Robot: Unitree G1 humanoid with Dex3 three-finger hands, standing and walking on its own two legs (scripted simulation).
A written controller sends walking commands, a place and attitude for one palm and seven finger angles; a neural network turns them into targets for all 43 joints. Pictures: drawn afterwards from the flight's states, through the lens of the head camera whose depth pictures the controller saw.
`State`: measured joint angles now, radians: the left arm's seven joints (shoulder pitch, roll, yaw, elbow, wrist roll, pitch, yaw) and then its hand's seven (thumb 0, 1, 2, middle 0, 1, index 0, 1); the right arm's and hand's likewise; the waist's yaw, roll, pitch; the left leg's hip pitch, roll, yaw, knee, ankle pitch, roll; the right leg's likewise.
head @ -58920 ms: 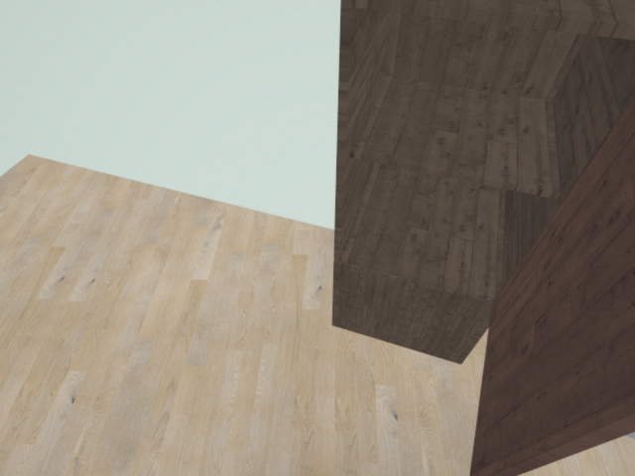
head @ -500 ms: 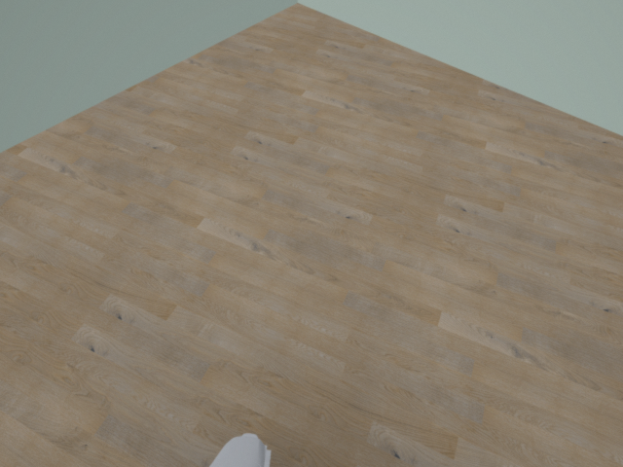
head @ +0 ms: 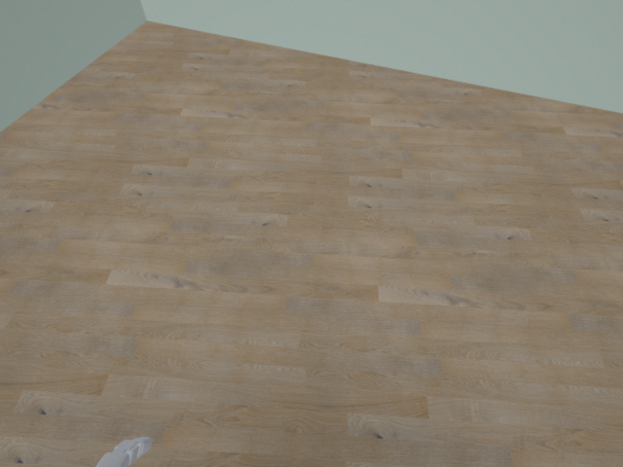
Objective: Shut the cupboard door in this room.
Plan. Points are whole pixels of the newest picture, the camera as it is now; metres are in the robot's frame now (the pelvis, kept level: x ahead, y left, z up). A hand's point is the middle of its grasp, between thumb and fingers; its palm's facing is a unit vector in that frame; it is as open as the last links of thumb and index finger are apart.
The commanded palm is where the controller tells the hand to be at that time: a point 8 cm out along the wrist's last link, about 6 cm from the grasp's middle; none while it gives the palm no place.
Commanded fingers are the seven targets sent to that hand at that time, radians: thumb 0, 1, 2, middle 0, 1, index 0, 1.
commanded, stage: turn to face it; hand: left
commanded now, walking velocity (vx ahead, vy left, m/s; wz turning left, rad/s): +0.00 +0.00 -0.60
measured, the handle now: out of the picture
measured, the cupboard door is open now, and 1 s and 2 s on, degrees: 21 21 21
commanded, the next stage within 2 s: none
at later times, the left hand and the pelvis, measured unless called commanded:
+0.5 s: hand (180, 446) +0.16 +0.21 -0.17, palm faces -0.24 -0.95 -0.19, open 7.4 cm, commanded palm none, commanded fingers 0.00 0.90 0.90 -0.20 -0.30 -0.20 -0.30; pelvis +0.03 +0.03 +0.00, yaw -17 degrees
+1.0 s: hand (243, 430) +0.18 +0.11 -0.14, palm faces -0.52 -0.81 -0.25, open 7.4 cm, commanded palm none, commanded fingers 0.00 0.90 0.90 -0.20 -0.30 -0.20 -0.30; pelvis +0.01 -0.01 +0.01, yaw -34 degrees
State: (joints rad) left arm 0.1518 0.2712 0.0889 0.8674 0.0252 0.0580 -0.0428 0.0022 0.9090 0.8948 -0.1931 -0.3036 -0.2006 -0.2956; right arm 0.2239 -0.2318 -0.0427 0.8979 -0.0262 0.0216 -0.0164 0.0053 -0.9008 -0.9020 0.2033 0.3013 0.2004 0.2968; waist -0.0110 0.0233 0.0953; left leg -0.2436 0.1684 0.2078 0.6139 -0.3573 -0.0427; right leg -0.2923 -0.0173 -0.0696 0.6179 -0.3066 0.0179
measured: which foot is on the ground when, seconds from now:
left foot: down 0.00-0.02, up 0.04-0.36, down 0.38-0.76, up 0.78-1.00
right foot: up 0.00-0.00, down 0.02-0.36, up 0.38-0.74, down 0.76-1.00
